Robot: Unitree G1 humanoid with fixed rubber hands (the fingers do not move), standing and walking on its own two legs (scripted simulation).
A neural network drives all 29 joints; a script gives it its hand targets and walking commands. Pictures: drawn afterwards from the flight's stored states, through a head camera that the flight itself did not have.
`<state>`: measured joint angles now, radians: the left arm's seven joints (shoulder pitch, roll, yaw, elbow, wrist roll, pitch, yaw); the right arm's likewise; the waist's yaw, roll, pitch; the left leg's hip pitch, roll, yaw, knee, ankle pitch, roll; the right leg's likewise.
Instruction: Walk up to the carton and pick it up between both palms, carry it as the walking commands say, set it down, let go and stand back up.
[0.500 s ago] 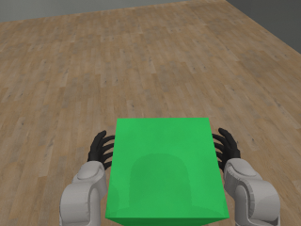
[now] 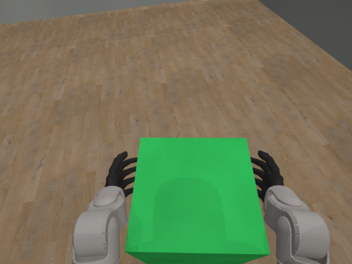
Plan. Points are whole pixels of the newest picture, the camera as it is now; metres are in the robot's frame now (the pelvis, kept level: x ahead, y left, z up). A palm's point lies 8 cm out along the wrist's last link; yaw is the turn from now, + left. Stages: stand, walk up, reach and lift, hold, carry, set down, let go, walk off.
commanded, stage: carry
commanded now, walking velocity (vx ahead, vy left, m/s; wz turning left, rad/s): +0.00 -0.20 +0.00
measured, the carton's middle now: (191, 207) +0.23 -0.01 +0.01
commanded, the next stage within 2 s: none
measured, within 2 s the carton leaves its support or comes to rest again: neither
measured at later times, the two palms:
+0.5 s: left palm (186, 203) +0.21 +0.00 +0.10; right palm out of the picture +0.20 -0.30 +0.10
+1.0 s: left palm (268, 231) +0.16 -0.13 +0.09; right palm out of the picture +0.16 -0.43 +0.10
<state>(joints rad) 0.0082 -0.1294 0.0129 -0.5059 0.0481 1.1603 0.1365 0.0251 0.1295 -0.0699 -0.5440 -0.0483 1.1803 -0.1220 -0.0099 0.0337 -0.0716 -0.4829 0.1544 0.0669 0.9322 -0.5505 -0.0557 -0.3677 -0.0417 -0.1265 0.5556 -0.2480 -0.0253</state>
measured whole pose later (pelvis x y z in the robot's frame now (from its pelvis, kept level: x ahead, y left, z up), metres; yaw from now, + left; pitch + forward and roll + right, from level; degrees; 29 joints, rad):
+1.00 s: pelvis -0.07 -0.29 +0.01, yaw +1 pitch +3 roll -2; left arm 0.03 -0.13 0.01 -0.55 0.05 1.18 0.14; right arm 0.06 0.13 -0.05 -0.55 -0.04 1.14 -0.12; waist 0.01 -0.02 -0.07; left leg -0.30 0.14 0.13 0.50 -0.25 -0.03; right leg -0.50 -0.03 -0.04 0.90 -0.36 0.03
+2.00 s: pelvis -0.16 -0.61 +0.00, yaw +2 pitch +4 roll +0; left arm 0.05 -0.13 0.02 -0.57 0.05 1.14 0.13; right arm 0.03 0.13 -0.04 -0.57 -0.04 1.16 -0.13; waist 0.00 0.01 -0.07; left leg -0.44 0.05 0.13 0.85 -0.49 -0.01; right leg -0.38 0.00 -0.15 0.52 -0.21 -0.07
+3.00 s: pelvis -0.20 -0.66 +0.00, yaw +1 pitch +2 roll +1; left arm 0.03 -0.13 0.03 -0.53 0.06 1.18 0.13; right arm 0.01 0.13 -0.05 -0.51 -0.04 1.19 -0.13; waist 0.00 -0.02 -0.10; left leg -0.33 0.06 0.11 0.49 -0.20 -0.01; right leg -0.38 -0.05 -0.11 0.49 -0.16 -0.02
